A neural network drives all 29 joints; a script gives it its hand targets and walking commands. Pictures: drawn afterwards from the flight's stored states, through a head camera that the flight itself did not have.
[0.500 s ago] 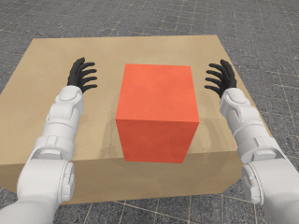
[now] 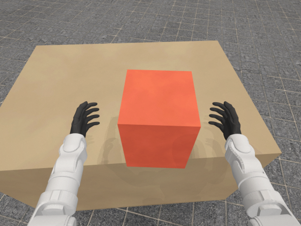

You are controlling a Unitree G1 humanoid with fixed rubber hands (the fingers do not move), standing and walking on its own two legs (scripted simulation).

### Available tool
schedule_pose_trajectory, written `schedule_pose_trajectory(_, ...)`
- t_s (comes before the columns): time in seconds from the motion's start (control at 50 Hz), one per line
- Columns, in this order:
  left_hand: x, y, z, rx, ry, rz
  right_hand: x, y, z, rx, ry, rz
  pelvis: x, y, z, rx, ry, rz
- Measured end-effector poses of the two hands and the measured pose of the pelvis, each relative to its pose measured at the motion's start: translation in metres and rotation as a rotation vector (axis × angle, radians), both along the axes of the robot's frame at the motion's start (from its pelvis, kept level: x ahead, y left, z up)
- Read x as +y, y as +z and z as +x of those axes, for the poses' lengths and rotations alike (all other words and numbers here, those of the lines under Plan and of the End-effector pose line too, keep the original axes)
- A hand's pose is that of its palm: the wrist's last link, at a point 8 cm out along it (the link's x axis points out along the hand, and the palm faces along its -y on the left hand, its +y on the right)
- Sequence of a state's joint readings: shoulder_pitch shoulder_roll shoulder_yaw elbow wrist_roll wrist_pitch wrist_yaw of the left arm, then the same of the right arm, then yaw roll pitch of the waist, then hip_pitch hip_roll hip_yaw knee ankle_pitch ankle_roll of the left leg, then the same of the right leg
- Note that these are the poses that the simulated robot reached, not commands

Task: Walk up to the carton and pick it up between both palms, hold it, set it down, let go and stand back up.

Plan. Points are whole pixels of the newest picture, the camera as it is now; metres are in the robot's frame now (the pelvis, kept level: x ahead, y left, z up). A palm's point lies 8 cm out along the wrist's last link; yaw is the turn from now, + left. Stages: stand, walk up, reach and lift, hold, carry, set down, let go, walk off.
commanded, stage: set down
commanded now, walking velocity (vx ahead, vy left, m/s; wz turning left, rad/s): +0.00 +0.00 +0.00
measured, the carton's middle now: (157, 121) +0.43 +0.00 -0.01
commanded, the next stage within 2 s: let go in 1.86 s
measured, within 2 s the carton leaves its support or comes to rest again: neither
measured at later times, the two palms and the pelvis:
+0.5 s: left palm (78, 164) +0.28 +0.22 -0.01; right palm (231, 163) +0.28 -0.20 +0.00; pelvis +0.00 +0.01 +0.00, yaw +0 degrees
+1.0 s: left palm (77, 187) +0.23 +0.22 -0.05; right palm (232, 190) +0.22 -0.20 -0.05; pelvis +0.01 +0.01 +0.00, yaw -1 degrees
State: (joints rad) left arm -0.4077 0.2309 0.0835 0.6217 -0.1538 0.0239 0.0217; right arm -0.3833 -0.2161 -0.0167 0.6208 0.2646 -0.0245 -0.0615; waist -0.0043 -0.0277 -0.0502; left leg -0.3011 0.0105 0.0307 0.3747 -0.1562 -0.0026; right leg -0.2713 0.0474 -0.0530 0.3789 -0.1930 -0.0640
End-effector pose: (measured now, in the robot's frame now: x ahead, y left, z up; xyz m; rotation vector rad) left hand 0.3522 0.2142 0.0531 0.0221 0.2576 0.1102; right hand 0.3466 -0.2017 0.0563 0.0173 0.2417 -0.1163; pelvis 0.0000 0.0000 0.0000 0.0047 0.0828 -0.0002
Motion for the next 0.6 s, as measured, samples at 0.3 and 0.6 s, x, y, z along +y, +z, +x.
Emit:
schedule_pose_trajectory(0.3, 0.001, -0.033, -0.037, -0.029, -0.002, 0.020, 0.005, -0.031, -0.035, -0.003, -0.002, 0.000, 0.004, -0.001, 0.002, -0.012, 0.000, -0.004)
schedule_pose_trajectory(0.6, 0.002, -0.075, -0.088, 0.017, -0.013, 0.027, -0.003, -0.075, -0.088, 0.073, -0.029, -0.007, 0.006, -0.003, 0.006, -0.047, -0.003, -0.007)
